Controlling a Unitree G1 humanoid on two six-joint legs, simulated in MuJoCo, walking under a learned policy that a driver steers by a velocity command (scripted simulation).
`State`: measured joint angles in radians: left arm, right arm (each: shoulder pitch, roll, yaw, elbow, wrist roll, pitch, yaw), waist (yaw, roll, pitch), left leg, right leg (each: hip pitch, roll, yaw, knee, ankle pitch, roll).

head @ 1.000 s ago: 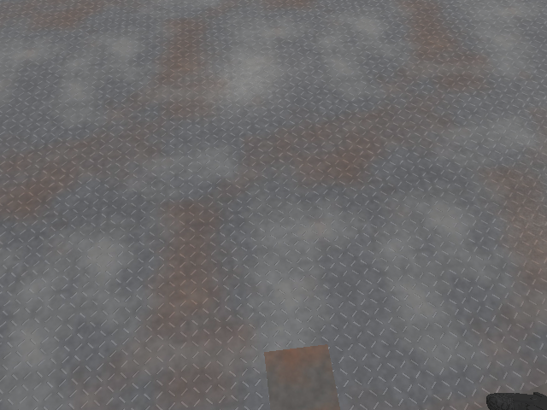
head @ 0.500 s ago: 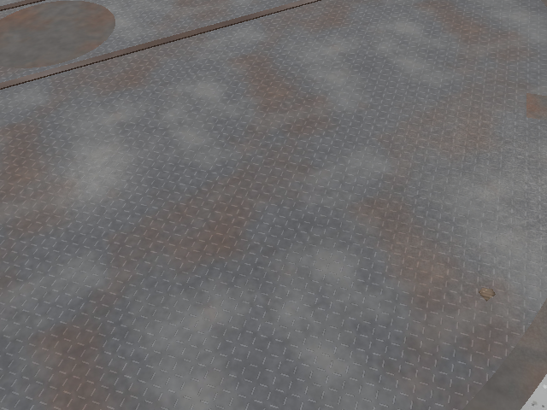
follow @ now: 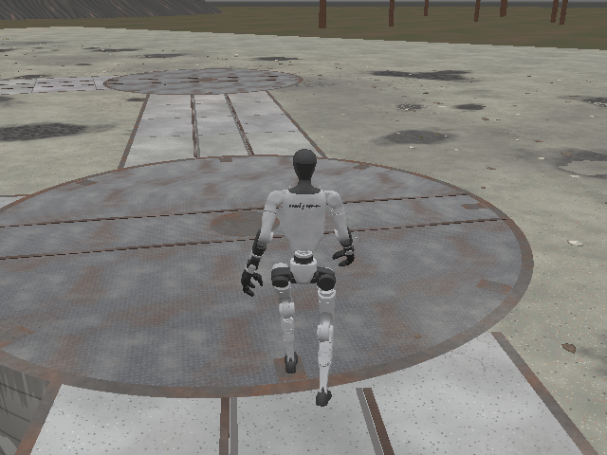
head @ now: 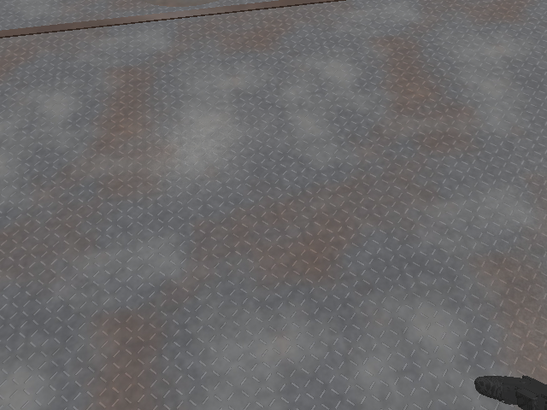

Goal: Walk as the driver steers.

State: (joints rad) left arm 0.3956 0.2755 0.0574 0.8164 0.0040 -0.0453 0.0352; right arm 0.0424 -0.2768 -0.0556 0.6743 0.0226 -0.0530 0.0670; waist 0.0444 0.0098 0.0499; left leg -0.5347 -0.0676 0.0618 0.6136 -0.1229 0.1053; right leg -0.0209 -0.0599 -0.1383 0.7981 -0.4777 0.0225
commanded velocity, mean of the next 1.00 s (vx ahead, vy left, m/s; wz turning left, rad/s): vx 0.50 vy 0.00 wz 0.44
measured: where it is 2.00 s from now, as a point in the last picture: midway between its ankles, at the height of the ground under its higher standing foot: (226, 200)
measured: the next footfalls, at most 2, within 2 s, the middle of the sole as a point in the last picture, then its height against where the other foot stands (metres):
right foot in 0.42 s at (353, 406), level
left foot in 0.94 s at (203, 341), level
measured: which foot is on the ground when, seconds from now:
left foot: down 0.00-0.42, up 0.44-0.92, down 0.94-1.00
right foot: up 0.00-0.40, down 0.42-0.94, up 0.96-1.00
